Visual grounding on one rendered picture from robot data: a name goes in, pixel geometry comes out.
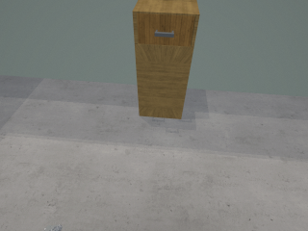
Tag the cabinet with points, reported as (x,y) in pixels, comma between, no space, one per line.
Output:
(163,70)

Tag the drawer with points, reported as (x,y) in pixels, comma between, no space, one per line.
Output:
(181,25)

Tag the handle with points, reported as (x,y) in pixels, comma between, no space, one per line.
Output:
(164,34)

